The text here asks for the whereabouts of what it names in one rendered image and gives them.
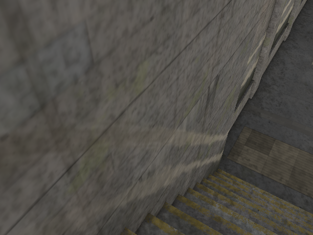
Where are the stairs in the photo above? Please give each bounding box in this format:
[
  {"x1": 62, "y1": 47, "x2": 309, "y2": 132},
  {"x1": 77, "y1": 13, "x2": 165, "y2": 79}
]
[{"x1": 120, "y1": 168, "x2": 313, "y2": 235}]

